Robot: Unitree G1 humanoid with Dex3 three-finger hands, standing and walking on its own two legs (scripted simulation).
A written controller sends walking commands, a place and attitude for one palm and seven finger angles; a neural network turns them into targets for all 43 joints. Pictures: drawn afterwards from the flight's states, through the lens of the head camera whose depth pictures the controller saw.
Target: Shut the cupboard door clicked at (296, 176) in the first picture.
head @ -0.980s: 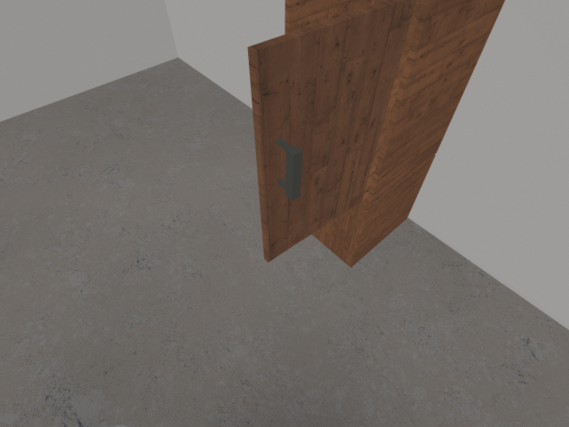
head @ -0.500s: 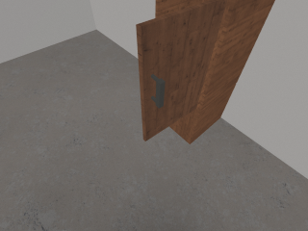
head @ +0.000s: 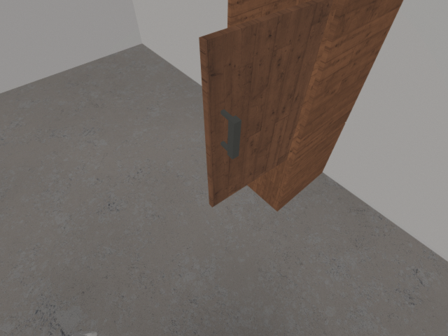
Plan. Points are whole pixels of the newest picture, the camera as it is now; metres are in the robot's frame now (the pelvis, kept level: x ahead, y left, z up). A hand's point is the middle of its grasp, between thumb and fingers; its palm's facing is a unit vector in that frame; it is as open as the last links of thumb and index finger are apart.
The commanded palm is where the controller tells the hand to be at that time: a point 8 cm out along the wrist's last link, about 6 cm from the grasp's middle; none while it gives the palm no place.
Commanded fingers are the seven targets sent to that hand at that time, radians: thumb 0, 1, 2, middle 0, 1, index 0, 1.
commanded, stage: walk around to get in front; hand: left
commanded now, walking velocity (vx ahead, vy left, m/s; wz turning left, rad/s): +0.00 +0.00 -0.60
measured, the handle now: (229, 134) +0.57 +0.02 -0.01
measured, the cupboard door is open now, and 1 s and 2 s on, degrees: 86 86 86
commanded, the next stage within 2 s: none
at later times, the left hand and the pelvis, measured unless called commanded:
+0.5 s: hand out of the picture +0.06 +0.15 -0.18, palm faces -0.17 -0.95 -0.28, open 7.4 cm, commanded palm none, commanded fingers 0.00 0.90 0.90 -0.20 -0.30 -0.20 -0.30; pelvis -0.02 -0.05 -0.02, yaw -13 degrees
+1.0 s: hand (168, 318) +0.18 +0.13 -0.17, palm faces -0.43 -0.87 -0.26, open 7.4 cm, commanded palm none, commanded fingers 0.00 0.90 0.90 -0.20 -0.30 -0.20 -0.30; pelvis -0.02 -0.03 -0.01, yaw -30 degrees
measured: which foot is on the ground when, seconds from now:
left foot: down 0.00-0.38, up 0.40-0.80, down 0.82-1.00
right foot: down 0.00-0.80, up 0.82-1.00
